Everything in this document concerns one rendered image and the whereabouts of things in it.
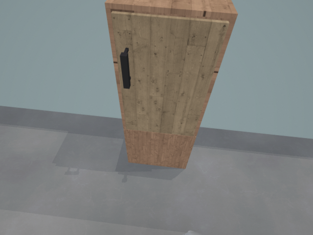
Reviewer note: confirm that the cupboard door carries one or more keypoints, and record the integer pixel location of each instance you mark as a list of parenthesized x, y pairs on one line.
[(171, 62)]

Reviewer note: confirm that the handle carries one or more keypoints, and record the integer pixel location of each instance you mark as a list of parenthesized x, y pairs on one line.
[(125, 68)]

